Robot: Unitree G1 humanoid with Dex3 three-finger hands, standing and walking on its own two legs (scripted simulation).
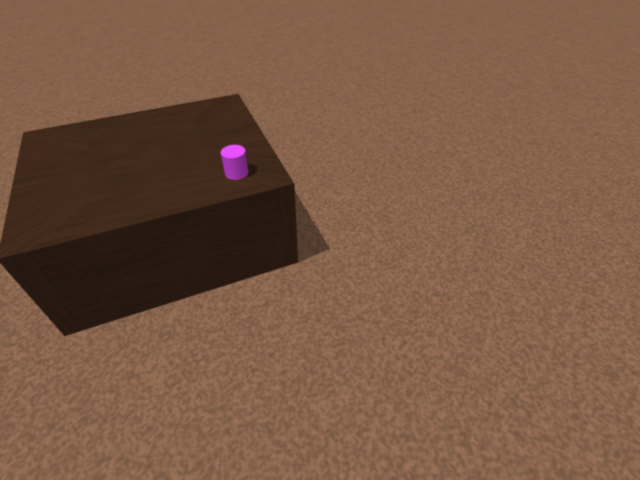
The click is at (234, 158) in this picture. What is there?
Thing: squat round
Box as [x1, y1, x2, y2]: [221, 145, 248, 179]
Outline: 229,145 221,150 221,157 225,175 231,179 238,179 245,176 248,172 244,148 239,145
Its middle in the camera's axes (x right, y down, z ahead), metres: -0.29 -0.26 +1.37
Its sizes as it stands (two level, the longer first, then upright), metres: 0.084 0.084 0.091
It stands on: a support 0.42 m high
